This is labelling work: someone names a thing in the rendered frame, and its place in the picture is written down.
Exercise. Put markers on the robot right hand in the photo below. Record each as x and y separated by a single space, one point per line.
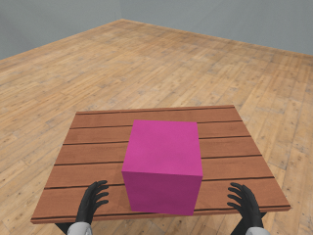
249 209

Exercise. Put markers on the table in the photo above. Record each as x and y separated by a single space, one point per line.
95 149

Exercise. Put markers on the carton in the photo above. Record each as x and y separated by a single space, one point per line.
162 169

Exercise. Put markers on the robot left forearm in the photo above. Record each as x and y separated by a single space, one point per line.
80 228

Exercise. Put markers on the robot left hand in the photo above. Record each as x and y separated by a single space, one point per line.
88 203

